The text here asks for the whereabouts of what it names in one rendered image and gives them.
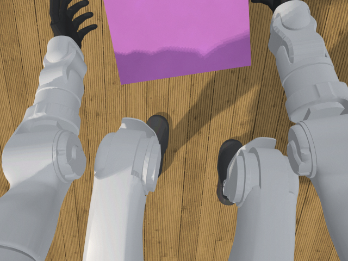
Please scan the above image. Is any left robot forearm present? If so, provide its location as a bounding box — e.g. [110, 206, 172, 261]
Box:
[2, 35, 87, 177]

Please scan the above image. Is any left robot shin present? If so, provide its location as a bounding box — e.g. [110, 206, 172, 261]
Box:
[94, 117, 159, 174]

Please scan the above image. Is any robot right thigh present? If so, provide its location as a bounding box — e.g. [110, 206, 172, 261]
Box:
[228, 147, 297, 261]

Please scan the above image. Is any left robot hand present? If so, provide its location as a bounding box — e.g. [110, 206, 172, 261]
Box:
[49, 0, 97, 49]

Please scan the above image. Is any right robot hand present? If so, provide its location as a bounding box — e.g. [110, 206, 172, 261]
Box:
[251, 0, 292, 14]

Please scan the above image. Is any robot right upper arm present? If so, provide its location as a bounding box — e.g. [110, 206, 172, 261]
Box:
[287, 114, 348, 261]

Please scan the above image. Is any robot left upper arm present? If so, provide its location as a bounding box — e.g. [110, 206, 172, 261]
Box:
[0, 129, 86, 261]

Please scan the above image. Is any right robot forearm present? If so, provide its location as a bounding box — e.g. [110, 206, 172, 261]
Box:
[268, 0, 348, 123]

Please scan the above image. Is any carton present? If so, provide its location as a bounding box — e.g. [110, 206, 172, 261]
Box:
[103, 0, 251, 85]

